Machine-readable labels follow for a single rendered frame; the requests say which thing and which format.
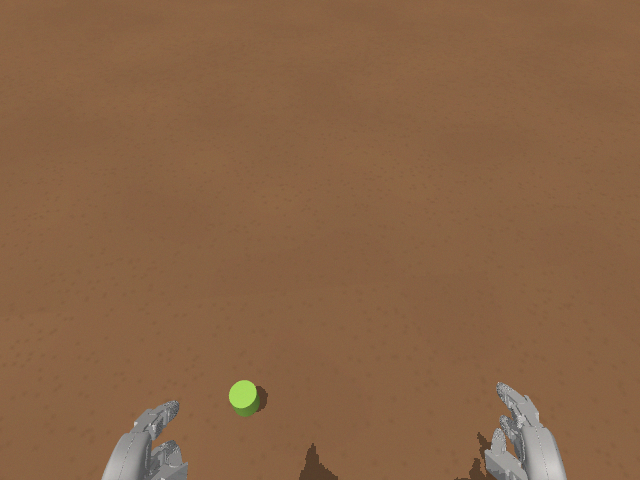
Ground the tin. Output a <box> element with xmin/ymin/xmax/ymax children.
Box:
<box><xmin>229</xmin><ymin>380</ymin><xmax>260</xmax><ymax>417</ymax></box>

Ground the left robot hand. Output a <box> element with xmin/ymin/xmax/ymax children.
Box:
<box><xmin>101</xmin><ymin>400</ymin><xmax>188</xmax><ymax>480</ymax></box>

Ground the right robot hand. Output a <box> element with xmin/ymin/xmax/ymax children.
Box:
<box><xmin>485</xmin><ymin>382</ymin><xmax>567</xmax><ymax>480</ymax></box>

